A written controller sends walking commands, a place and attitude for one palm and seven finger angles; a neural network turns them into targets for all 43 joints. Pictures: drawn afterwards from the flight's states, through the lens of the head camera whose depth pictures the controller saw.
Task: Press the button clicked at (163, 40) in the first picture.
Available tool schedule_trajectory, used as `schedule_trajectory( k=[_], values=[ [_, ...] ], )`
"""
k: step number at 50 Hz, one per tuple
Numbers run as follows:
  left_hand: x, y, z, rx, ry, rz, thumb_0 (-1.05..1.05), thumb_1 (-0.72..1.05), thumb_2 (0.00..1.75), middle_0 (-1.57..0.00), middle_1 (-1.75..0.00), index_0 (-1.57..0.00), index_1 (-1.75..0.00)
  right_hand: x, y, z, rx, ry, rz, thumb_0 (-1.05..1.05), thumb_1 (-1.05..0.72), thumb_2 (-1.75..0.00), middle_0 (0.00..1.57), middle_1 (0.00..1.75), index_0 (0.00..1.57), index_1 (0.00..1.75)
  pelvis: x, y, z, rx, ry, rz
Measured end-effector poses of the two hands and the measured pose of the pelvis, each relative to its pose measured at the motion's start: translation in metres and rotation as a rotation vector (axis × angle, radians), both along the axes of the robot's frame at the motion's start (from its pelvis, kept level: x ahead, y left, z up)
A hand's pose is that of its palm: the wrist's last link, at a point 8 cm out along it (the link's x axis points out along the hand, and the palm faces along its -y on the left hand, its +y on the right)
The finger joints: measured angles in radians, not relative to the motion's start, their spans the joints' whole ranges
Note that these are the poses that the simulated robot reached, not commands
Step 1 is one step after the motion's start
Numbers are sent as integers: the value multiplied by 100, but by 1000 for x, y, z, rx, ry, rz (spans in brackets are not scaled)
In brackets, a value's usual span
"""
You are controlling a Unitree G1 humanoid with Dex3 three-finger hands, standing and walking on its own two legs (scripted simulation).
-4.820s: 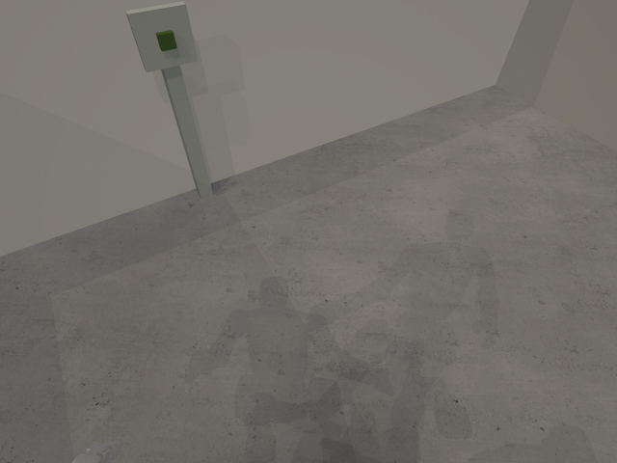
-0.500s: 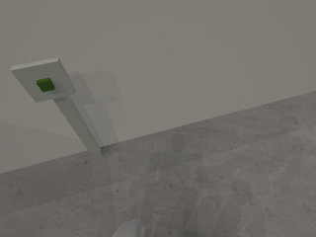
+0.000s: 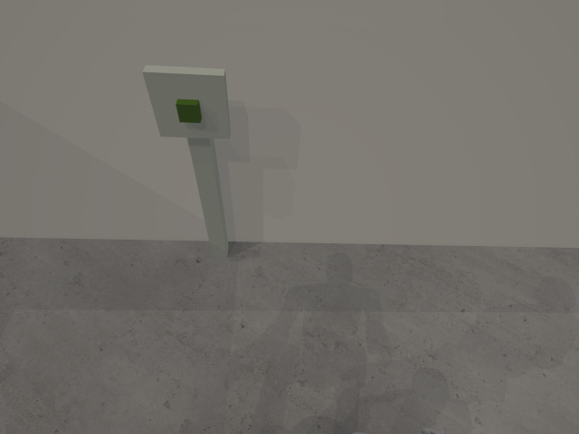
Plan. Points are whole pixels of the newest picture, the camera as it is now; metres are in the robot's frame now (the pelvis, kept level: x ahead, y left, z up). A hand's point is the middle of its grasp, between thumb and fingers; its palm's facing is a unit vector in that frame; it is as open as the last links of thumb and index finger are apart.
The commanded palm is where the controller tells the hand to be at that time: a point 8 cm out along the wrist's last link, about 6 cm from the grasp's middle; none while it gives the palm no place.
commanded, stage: take the last steps up to it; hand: left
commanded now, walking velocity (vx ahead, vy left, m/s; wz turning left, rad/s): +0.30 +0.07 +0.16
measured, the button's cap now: (189, 110) +0.79 +0.31 -0.04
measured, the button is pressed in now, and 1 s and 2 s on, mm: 0 0 0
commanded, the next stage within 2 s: come to a stop and stand still in 0.96 s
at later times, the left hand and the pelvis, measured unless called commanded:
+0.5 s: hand out of the picture +0.00 +0.16 -0.16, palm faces +0.17 -0.97 -0.18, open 7.4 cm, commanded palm none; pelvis +0.09 +0.01 +0.00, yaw +5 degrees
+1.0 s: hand (132, 333) +0.28 +0.30 -0.17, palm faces +0.10 -0.98 -0.19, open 7.4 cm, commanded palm none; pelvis +0.22 +0.11 +0.00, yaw +3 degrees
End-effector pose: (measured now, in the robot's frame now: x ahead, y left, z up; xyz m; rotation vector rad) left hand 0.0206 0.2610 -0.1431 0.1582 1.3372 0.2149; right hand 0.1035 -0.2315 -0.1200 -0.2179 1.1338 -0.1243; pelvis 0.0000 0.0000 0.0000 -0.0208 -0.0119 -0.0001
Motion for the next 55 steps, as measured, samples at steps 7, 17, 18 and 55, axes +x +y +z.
schedule_trajectory(
  k=[7,17,18,55],
  values=[
    [37,-23,11,-1,-95,-47,1,91,90,-20,-30,-19,-30,-45,-11,-23,44,98,-62,0,-91,-89,21,30,20,30,9,-9,-3,25,-3,18],
    [15,-53,17,-3,-61,38,1,91,90,-20,-30,-20,-30,-63,-28,-34,73,270,-70,1,-91,-89,20,30,19,30,46,-17,1,39,-16,64],
    [8,-55,17,-10,-30,48,1,91,90,-20,-30,-20,-30,-58,-27,-32,73,270,-69,1,-91,-89,20,30,19,30,50,-16,2,39,-14,69],
    [297,77,10,-38,-157,-48,1,91,90,-19,-30,-19,-30,109,136,-27,93,265,-130,0,-91,-89,20,30,20,30,245,110,0,37,-12,42]
  ],
)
